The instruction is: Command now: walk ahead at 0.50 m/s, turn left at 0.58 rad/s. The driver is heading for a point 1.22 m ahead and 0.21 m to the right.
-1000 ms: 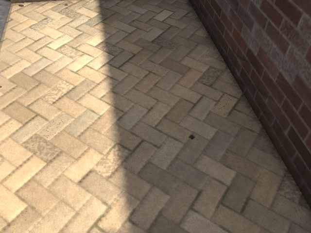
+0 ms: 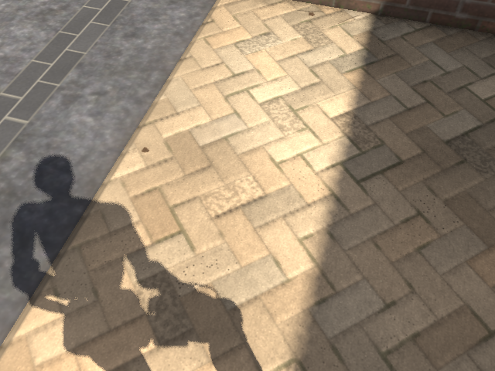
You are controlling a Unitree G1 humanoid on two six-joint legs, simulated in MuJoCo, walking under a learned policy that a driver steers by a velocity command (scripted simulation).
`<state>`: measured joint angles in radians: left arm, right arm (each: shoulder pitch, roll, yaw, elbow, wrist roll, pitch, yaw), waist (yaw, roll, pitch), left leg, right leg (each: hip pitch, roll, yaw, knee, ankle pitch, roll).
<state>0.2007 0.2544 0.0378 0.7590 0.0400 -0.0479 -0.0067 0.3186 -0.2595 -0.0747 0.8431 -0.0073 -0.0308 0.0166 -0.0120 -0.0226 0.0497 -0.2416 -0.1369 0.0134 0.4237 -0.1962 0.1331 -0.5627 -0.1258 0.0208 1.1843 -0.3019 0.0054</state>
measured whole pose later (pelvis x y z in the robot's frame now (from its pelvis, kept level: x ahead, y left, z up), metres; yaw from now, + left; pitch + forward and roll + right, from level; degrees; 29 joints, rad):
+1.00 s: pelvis +0.36 -0.02 +0.01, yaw -1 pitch +1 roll +0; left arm 0.25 0.31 0.08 0.77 0.03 0.04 -0.06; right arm 0.27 -0.25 -0.03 0.76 -0.02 -0.03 -0.03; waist -0.01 -0.03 -0.01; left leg -0.18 0.02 0.10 0.33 -0.17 0.04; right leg -0.48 -0.01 0.00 0.95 -0.33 0.00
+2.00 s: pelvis +0.81 -0.18 +0.01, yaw -24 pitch +1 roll +1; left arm 0.14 0.26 0.02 0.77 0.04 -0.03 -0.04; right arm 0.41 -0.23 -0.03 0.91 -0.01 -0.08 0.02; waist -0.04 -0.05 0.03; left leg -0.03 -0.08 0.06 0.23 -0.21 0.07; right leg -0.62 -0.08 0.00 0.76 -0.09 -0.02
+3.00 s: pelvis +0.93 -0.24 +0.00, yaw +5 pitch +1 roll -1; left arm 0.16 0.27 0.05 0.77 0.01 0.05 0.03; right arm 0.22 -0.29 -0.08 0.75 -0.02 0.05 0.01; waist -0.03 0.00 0.05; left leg -0.29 -0.12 -0.14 0.46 -0.19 0.07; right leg -0.39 0.02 0.05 0.77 -0.41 0.03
